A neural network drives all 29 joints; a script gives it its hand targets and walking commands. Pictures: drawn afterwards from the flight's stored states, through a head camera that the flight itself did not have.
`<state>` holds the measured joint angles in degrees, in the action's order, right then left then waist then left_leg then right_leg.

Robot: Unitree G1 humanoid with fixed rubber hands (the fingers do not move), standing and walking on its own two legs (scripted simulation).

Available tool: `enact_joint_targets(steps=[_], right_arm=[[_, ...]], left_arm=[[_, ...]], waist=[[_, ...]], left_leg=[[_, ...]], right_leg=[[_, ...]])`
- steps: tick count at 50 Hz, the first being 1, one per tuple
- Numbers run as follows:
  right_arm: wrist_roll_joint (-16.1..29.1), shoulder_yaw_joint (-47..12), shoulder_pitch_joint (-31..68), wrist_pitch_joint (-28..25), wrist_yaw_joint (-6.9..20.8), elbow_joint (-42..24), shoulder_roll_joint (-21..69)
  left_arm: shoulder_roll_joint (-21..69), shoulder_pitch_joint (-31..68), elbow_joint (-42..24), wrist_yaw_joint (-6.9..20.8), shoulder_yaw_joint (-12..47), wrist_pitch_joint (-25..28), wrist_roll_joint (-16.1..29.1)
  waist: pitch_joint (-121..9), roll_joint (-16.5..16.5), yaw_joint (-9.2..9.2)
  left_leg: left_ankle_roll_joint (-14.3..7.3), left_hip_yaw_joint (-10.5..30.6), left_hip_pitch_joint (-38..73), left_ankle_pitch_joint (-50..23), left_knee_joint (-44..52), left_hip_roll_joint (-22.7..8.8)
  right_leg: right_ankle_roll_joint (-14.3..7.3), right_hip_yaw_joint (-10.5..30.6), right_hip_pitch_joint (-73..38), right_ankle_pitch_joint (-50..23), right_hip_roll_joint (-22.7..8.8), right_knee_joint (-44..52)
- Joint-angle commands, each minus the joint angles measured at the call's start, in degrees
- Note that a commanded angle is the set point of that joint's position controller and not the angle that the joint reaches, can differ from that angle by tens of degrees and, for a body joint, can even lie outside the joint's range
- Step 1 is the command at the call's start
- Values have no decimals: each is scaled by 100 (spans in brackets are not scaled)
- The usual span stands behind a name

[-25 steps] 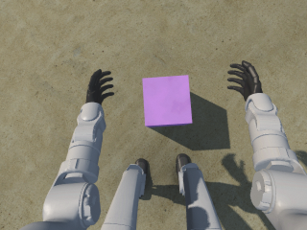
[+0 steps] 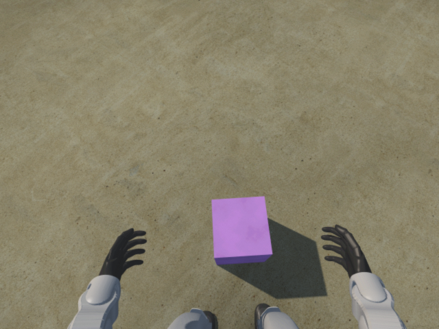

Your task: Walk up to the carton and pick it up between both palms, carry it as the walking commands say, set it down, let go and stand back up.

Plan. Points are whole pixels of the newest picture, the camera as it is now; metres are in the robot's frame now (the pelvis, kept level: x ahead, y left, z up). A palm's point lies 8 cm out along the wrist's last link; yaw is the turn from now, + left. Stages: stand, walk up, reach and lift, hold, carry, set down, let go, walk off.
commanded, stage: let go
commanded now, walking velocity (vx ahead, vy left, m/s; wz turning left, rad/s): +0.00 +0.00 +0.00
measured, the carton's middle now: (239, 232) +0.41 -0.03 -0.64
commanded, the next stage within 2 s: stand in 0.64 s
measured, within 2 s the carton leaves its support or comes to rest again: neither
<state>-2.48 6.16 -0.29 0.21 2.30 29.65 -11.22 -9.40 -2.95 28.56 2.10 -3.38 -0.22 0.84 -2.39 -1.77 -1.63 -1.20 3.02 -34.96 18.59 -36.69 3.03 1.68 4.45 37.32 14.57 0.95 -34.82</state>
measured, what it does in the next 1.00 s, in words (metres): stands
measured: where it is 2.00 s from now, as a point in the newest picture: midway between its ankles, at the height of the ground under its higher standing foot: outside the picture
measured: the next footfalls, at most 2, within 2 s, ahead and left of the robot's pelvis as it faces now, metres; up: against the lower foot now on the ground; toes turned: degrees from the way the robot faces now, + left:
none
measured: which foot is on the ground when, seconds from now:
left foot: down 0.00-1.00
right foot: down 0.00-1.00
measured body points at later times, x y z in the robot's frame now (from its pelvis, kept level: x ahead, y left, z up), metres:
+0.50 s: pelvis +0.00 -0.02 +0.02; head +0.03 -0.02 +0.47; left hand +0.16 +0.22 -0.06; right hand +0.18 -0.25 -0.06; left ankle -0.02 +0.10 -0.72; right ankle +0.01 -0.14 -0.72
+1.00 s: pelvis +0.01 -0.02 +0.02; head -0.01 -0.02 +0.47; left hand +0.08 +0.26 -0.11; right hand +0.11 -0.29 -0.10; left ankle -0.02 +0.10 -0.72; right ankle +0.01 -0.14 -0.72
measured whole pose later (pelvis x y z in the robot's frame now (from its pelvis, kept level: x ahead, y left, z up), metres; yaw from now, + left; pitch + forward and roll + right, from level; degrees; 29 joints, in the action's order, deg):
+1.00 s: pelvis +0.01 -0.02 +0.02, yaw +2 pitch -3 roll -1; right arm -1.0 4.4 -15.1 -0.7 -1.0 47.2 -14.8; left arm -14.2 -15.5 47.9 -1.5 -4.1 0.4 -1.1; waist 0.3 -0.4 -0.3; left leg -0.1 5.3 -7.5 18.3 -28.9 1.6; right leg -0.2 2.2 9.8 15.1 1.7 -27.9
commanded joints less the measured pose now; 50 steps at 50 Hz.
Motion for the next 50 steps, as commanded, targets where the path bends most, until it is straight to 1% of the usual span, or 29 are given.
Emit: enact_joint_targets(steps=[1,2,3,4,5,7,13,15,16,17,20,21,22,25,26,27,28,29,32,33,34,35,36,38,42,44,47,48,50], right_arm=[[-43,283,-134,-179,-41,-943,-616],[-29,236,-316,-188,-44,-980,-595],[-66,224,-437,-198,-23,-1077,-596],[-84,205,-546,-206,-5,-1144,-606],[-68,202,-582,-170,4,-1061,-626],[-39,158,-704,-137,41,-1210,-652],[137,-76,-815,120,116,-1228,-650],[171,-102,-851,222,130,-1180,-676],[173,-98,-832,263,140,-1196,-684],[157,-108,-851,295,126,-1228,-698],[180,-141,-863,382,130,-1288,-661],[126,-98,-829,411,125,-1309,-686],[118,-120,-876,449,117,-1277,-674],[90,-84,-889,528,106,-1350,-699],[100,-84,-948,538,95,-1333,-691],[111,-103,-965,555,84,-1289,-696],[120,-73,-903,563,59,-1252,-735],[135,-75,-890,573,50,-1189,-738],[272,-102,-893,589,-41,-1143,-815],[193,-36,-918,295,-152,-69,-1176],[158,8,-1013,186,-191,-69,-1154],[155,3,-1065,94,-204,26,-1075],[113,0,-1000,14,-202,95,-1048],[111,0,-1047,-111,-268,345,-1040],[127,25,-1004,-250,-309,698,-1091],[151,2,-1114,-290,-344,880,-1059],[136,33,-1159,-281,-375,1135,-1159],[154,3,-1239,-280,-373,1218,-1083],[150,7,-1224,-274,-397,1346,-1146]], left_arm=[[-674,-161,-790,29,-109,211,-37],[-577,-323,-761,25,-59,207,-41],[-652,-404,-862,12,-123,219,-65],[-657,-490,-904,-4,-180,218,-79],[-718,-461,-922,4,-182,193,-105],[-708,-580,-1011,21,-191,152,-119],[-755,-653,-1023,115,-209,-86,-83],[-834,-687,-1017,145,-263,-195,-127],[-886,-609,-1069,159,-304,-223,-157],[-861,-663,-991,169,-273,-256,-146],[-917,-578,-1004,201,-261,-356,-142],[-925,-608,-911,211,-261,-391,-131],[-935,-613,-889,219,-274,-425,-143],[-948,-591,-900,239,-291,-499,-190],[-1004,-518,-967,236,-335,-522,-238],[-963,-523,-967,215,-316,-563,-235],[-989,-494,-962,190,-335,-614,-258],[-932,-507,-981,162,-345,-683,-242],[-915,-544,-1098,71,-396,-825,-279],[-1422,-811,195,-157,-402,-446,-121],[-1422,-785,176,-198,-382,-300,-171],[-1331,-764,318,-232,-376,-180,-177],[-1246,-742,422,-241,-327,-95,-218],[-1238,-719,572,-282,-316,46,-218],[-1238,-839,957,-321,-302,210,-197],[-1289,-822,1120,-361,-299,254,-195],[-1262,-986,1392,-406,-256,262,-191],[-1290,-965,1468,-423,-258,268,-200],[-1292,-1002,1618,-445,-242,262,-198]], waist=[[-1340,169,102],[-1126,105,147],[-1156,173,147],[-1039,133,139],[-778,84,163],[-641,12,180],[-64,38,164],[70,-78,144],[44,-79,153],[140,66,154],[181,114,147],[210,238,186],[329,263,156],[351,262,202],[416,163,195],[413,215,215],[478,142,179],[399,260,180],[264,266,177],[-457,-68,14],[-326,-2,122],[-157,117,148],[10,177,132],[280,341,149],[280,49,132],[167,212,153],[84,15,124],[55,84,176],[43,144,119]], left_leg=[[373,-85,1401,-1695,1012,-262],[380,-79,1605,-1769,1126,-267],[367,-41,1791,-1984,1177,-253],[364,-26,1921,-2100,1252,-264],[353,-11,1972,-2104,1312,-262],[360,-8,2093,-2122,1394,-240],[280,-34,2135,-1797,1580,-166],[277,-30,2160,-1543,1623,-175],[254,-44,2207,-1541,1605,-153],[234,-45,2183,-1543,1618,-134],[178,-68,2218,-1451,1577,-85],[165,-55,2249,-1466,1562,-100],[159,-84,2208,-1324,1575,-77],[129,-93,2299,-1262,1532,-67],[124,-92,2283,-1191,1531,-77],[135,-100,2219,-1191,1515,-62],[144,-88,2168,-1072,1527,-83],[144,-77,2138,-976,1496,-73],[164,-90,2122,-1021,1454,-52],[224,-85,2411,-1236,1014,-279],[230,0,2491,-947,1042,-265],[180,157,2435,-773,1086,-358],[151,199,2288,-577,1128,-358],[130,325,2210,-521,1186,-408],[79,440,2158,-1025,1217,-485],[81,494,2261,-1321,1241,-529],[81,444,2363,-1689,1201,-541],[93,476,2469,-1691,1226,-549],[76,491,2425,-1678,1299,-566]], right_leg=[[-111,-381,-2593,-1110,107,530],[-119,-367,-2747,-1182,123,628],[-117,-394,-3026,-1318,154,650],[-110,-401,-3206,-1385,144,695],[-111,-400,-3249,-1381,151,753],[-122,-411,-3545,-1469,144,838],[-81,-400,-3976,-1519,109,1012],[-72,-421,-4068,-1316,72,1082],[-66,-409,-4105,-1380,55,1097],[-46,-406,-4161,-1451,67,1099],[-41,-384,-4251,-1461,39,1133],[-30,-386,-4228,-1512,37,1115],[-31,-395,-4284,-1425,42,1146],[-15,-401,-4318,-1408,48,1119],[-21,-387,-4320,-1317,24,1136],[-14,-388,-4373,-1388,41,1107],[-25,-397,-4353,-1274,40,1114],[-25,-366,-4407,-1238,32,1085],[3,-318,-4435,-1433,59,975],[-126,-263,-3674,-1395,-347,874],[-150,-181,-3443,-817,-309,996],[-196,-145,-3309,-586,-293,1005],[-207,-105,-3102,-337,-267,1077],[-215,33,-2807,-77,-281,1184],[-225,104,-2922,-855,-341,1086],[-230,99,-3018,-1166,-356,1013],[-228,134,-3083,-1494,-388,998],[-230,122,-3052,-1502,-395,1006],[-210,97,-3161,-1422,-404,1021]])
